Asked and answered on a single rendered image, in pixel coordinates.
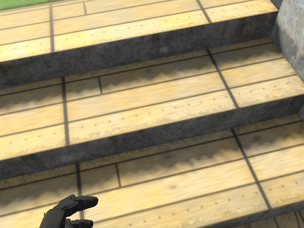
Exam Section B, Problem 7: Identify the left robot hand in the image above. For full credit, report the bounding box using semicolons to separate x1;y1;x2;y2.
39;194;99;228

